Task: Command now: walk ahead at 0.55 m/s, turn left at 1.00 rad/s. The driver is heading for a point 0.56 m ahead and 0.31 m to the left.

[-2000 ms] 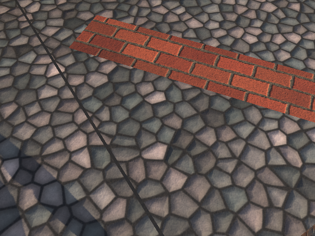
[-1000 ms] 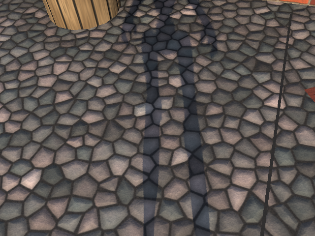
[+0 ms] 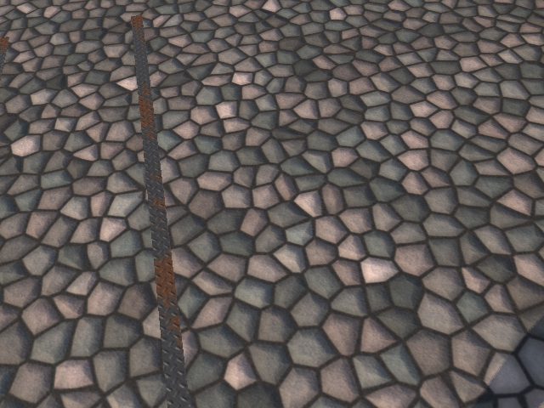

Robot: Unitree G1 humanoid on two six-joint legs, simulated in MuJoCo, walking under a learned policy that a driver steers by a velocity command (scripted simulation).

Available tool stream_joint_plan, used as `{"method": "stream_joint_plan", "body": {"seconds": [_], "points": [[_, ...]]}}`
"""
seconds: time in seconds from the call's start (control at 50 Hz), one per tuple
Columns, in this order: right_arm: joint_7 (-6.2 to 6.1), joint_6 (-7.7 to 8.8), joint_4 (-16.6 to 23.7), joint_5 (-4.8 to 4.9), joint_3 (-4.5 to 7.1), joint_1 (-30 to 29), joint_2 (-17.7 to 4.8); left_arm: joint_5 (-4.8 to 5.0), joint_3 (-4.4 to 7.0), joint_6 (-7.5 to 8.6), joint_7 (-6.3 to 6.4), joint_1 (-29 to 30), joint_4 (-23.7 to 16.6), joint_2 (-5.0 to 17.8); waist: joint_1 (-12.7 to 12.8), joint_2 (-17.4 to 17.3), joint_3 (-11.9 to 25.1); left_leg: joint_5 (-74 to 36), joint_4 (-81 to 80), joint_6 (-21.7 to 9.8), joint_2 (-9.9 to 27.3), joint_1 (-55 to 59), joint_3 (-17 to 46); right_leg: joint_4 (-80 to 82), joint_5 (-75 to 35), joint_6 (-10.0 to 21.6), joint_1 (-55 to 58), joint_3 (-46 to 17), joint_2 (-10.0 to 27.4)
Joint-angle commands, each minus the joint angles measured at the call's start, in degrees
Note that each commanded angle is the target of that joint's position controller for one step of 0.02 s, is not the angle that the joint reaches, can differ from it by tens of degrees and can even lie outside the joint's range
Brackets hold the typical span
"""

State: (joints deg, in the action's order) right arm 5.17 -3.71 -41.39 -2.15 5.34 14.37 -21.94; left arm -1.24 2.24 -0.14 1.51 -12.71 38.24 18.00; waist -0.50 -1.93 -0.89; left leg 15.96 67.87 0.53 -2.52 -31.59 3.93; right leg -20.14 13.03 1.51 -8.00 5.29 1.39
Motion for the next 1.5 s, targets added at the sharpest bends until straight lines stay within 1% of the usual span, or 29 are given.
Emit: {"method": "stream_joint_plan", "body": {"seconds": [0.02, 0.14, 0.26, 0.32, 0.36, 0.38, 0.4, 0.42, 0.44, 0.48, 0.52, 0.6, 0.64, 0.72, 0.78, 0.82, 0.84, 0.86, 0.88, 0.92, 0.98, 1.06, 1.18, 1.22, 1.24, 1.26, 1.3, 1.34, 1.5], "points": [[0.83, 1.20, 5.94, 0.17, 0.31, -8.02, -3.23, -0.21, 3.00, 2.25, -0.37, -4.05, -1.05, 8.99, 3.66, 8.82, -2.72, -3.52, 1.37, 0.52, 3.56, -16.55, -1.01, 13.22, 22.37, 2.97, 9.14, -11.64, 14.81], [1.57, 1.94, 8.07, 0.25, -0.71, -14.89, -1.06, -0.57, 3.44, 4.19, -0.76, -9.87, 2.79, 8.65, 5.21, 7.74, -5.98, -7.28, -4.98, -0.40, 7.02, -21.69, -2.28, 14.74, 17.64, 4.06, 12.28, -4.20, 18.46], [2.21, 2.55, 11.32, 0.43, -2.68, -23.31, 1.13, -1.64, 3.13, 4.91, -0.63, -14.58, 7.89, 7.30, 5.61, 6.44, -11.02, -4.43, -13.60, -6.60, 9.31, -21.91, -7.87, 16.18, 5.96, 3.75, 16.21, 7.00, 19.15], [1.19, 2.72, 10.74, 0.52, -3.48, -20.94, 2.11, -1.49, 2.98, 4.28, -0.43, -13.61, 9.54, 8.65, 1.54, 6.46, -7.93, 2.56, -20.54, -10.96, 4.31, -8.58, -14.36, 7.15, -34.66, 2.31, 15.88, 15.32, 16.96], [-0.57, 3.32, 6.52, 1.38, -1.80, -5.83, -0.75, -0.72, 3.75, 3.19, -0.74, -12.74, 9.44, 13.00, -6.42, 7.50, 2.36, 6.45, -21.18, -13.13, -3.74, 13.52, -17.01, -13.83, -66.55, 2.85, 11.83, 15.60, 18.43], [-1.65, 3.78, 2.24, 1.24, 0.07, 7.85, -3.53, 0.06, 3.75, 2.83, -1.39, -10.24, 8.09, 13.97, -12.95, 5.82, 9.40, 3.71, -26.11, -14.90, -5.37, 33.53, -13.24, -31.61, -61.76, 1.97, 0.96, 14.87, 18.17], [-3.08, 3.43, -0.36, 1.19, 2.37, 8.61, -9.60, -0.84, 2.50, 2.88, -2.52, -12.36, 6.50, 8.52, -9.19, -5.14, 11.13, 15.30, -32.97, -15.29, 1.71, 48.78, 2.56, -49.89, -12.83, -0.59, -19.32, 12.83, 11.46], [-3.72, 2.65, 2.08, 1.62, 3.69, 6.34, -16.10, -1.08, 1.85, 4.14, -3.21, -7.87, 0.23, 5.63, -6.01, -12.21, 15.26, 30.20, -45.77, -20.55, 13.78, 54.85, 35.34, -67.07, 15.45, -3.90, -36.44, 4.62, 1.74], [-3.84, 2.45, 1.92, 0.91, 3.45, 9.22, -15.12, -1.22, 2.16, 5.14, -3.12, 1.06, -3.33, 9.02, -8.29, -2.35, 14.42, 25.19, -51.32, -19.59, 14.74, 53.97, 40.77, -67.86, 9.37, -3.61, -41.63, -6.14, 2.87], [-4.86, 3.86, 0.11, 0.47, 2.60, 6.85, -11.10, -0.77, 1.01, 6.04, -2.44, -0.74, -2.09, 6.48, -2.94, 2.50, 2.53, 7.81, -51.98, -18.59, 13.07, 38.97, 30.09, -60.65, 4.50, -2.86, -39.34, -6.53, 6.84], [-5.49, 5.38, 1.06, 1.17, 1.10, 1.47, -7.48, -2.53, 0.68, 4.42, -2.44, -5.29, -0.62, 5.83, 2.28, 1.55, 0.74, 0.22, -52.42, -18.54, 8.09, 27.26, 22.80, -55.76, 5.22, -3.78, -31.65, -7.50, 8.73], [-4.84, 7.88, 0.06, 2.14, -0.18, 4.11, -4.46, -3.03, 0.05, 1.84, -2.94, 3.35, -3.30, 4.28, 1.69, 2.33, -4.85, -5.13, -57.39, -18.98, 3.21, 16.04, 19.06, -43.53, 3.80, -6.30, -30.98, -4.71, 8.54], [-4.97, 8.37, -1.40, 1.70, -0.29, 7.50, -4.44, -2.25, -0.68, 2.45, -3.19, 9.60, -5.56, 2.88, 0.16, 2.64, -7.82, -30.16, -56.36, -17.08, 2.53, 16.89, 16.47, -34.86, -3.91, -5.88, -32.26, -2.07, 6.13], [-5.53, 8.24, -5.59, 3.01, -0.85, 13.22, -2.48, -1.10, -2.27, 4.26, -3.67, 12.30, -5.60, -0.53, -3.52, 0.45, -2.18, -57.09, -51.32, -8.88, 0.64, 21.07, 10.85, -16.25, -23.54, -0.76, -18.37, 1.81, -1.56], [-7.01, 8.80, -6.39, 2.28, -0.05, 11.67, -5.50, -0.80, -0.61, 4.42, -2.10, 2.98, -2.16, 4.60, 1.39, -2.29, 3.55, -63.37, -41.53, -4.70, 2.39, 27.79, 13.59, -10.26, -24.81, 1.22, -4.03, -1.64, -5.60], [-6.83, 8.90, -5.33, 2.25, 0.41, 4.09, -6.44, -0.83, 1.06, 5.73, -0.77, -15.73, 3.99, 8.65, 12.88, -0.12, 7.86, -52.81, -16.88, -2.28, -1.31, 25.98, 9.87, -1.59, -36.70, 2.61, 11.48, -4.56, -0.17], [-6.79, 8.47, -4.18, 2.14, -1.06, 8.20, 1.67, -1.38, 1.53, 6.19, -0.78, -18.60, 5.71, 12.11, 9.25, 15.71, 13.21, 17.64, 10.11, -0.35, -10.52, 11.98, 4.02, -14.56, -78.39, 7.80, 26.24, -14.80, 15.60], [-7.64, 8.17, -4.62, 5.85, -1.37, 19.00, 1.49, -1.89, 1.37, 6.03, -1.93, -18.04, 4.01, 10.11, 4.45, 13.92, 27.70, 21.44, 23.60, 0.05, -11.86, -0.21, 11.18, -17.65, -87.35, 17.71, 39.63, -35.00, 27.89], [-7.84, 7.90, -6.12, 3.98, -1.52, 15.97, -1.64, -0.26, 1.67, 5.21, -1.99, -12.12, 1.71, 7.49, 4.90, 7.58, 27.94, 12.81, 21.64, -0.75, -8.27, 1.01, 11.14, -11.34, -76.33, 17.99, 32.49, -33.85, 25.10], [-6.49, 6.92, -5.48, 1.39, -2.04, 8.93, -0.92, 0.03, -0.35, 5.20, -1.69, -3.78, 2.21, 0.32, 1.96, 1.39, 13.86, 9.00, 13.84, -0.70, -3.43, -1.08, 6.90, -5.10, -52.80, 15.26, 15.80, -24.37, 17.82], [-4.80, 3.89, -5.16, -0.43, -2.83, 7.91, 2.51, 0.64, -0.55, 5.54, -1.74, -6.00, 6.06, 1.65, -0.23, 2.85, 6.43, 7.33, 4.00, -0.25, -2.23, 7.14, 4.54, 1.36, -51.24, 13.69, -2.80, -15.90, 14.42], [-4.61, 2.90, -5.37, 0.52, -4.41, 6.87, 4.70, -0.59, -0.75, 5.53, -2.86, -1.84, 7.32, 2.82, -3.02, 7.90, 7.78, 2.27, -14.10, -0.28, -0.35, 13.69, 0.85, 2.30, -52.37, 11.78, -9.93, -6.46, 10.64], [-4.87, 2.79, -6.41, 0.23, -5.14, -0.47, 3.60, 0.52, -0.32, 2.78, -3.19, -2.20, 8.98, 3.64, -0.86, 9.36, 5.35, -7.20, -33.60, -1.08, 1.67, 22.61, -2.75, 1.69, -13.71, 7.85, -14.10, -7.86, 9.46], [-5.40, 3.49, -6.53, -0.55, -5.18, -1.45, 2.34, -0.22, -0.68, 1.71, -2.60, -4.76, 9.58, 2.18, -0.24, 5.12, 2.66, -6.15, -43.60, -2.95, 5.02, 24.82, 2.21, -1.27, -0.11, 3.87, -16.60, -8.94, 7.93], [-6.03, 4.09, -6.01, -1.15, -4.89, -2.02, -0.84, -0.51, -1.05, 1.28, -2.57, -7.94, 9.12, -0.19, 2.42, -3.72, 2.18, -10.98, -49.81, -4.65, 14.65, 23.81, 14.19, -8.56, 6.72, 1.35, -16.53, -5.47, 3.58], [-6.77, 3.73, -5.90, 0.58, -4.62, -5.79, -1.83, 1.33, -2.09, 0.53, -2.07, -12.98, 10.40, -3.48, 4.98, -10.49, 2.75, -5.37, -53.65, -9.65, 18.40, 14.41, 17.38, -7.50, 10.60, 0.28, -9.65, -3.02, -0.59], [-6.82, 4.17, -6.76, 1.49, -5.53, -8.45, 2.47, 1.00, -1.32, -0.37, -1.47, -8.93, 11.53, -0.16, 4.23, -5.87, -0.86, 8.09, -55.65, -6.43, 11.14, 7.53, 13.20, -5.06, 3.18, -0.22, -2.26, -4.58, 0.01], [-7.04, 4.57, -8.67, 1.66, -5.58, -6.64, 2.86, 0.32, -1.01, -0.21, -1.50, -7.97, 12.09, 0.86, 3.96, -5.94, -0.25, 6.74, -55.29, -4.42, 8.30, 9.35, 10.39, -3.54, -0.59, -0.86, -0.50, -5.51, 1.81], [-7.03, 5.18, -14.08, 1.79, -4.54, -1.95, 3.55, 0.56, -1.25, 0.59, -0.70, -6.97, 15.81, -0.54, 2.00, 1.40, 0.91, -11.43, -49.90, -5.04, 6.97, 18.99, 6.73, -0.91, -2.76, -1.05, -3.78, -6.68, 3.81]]}}
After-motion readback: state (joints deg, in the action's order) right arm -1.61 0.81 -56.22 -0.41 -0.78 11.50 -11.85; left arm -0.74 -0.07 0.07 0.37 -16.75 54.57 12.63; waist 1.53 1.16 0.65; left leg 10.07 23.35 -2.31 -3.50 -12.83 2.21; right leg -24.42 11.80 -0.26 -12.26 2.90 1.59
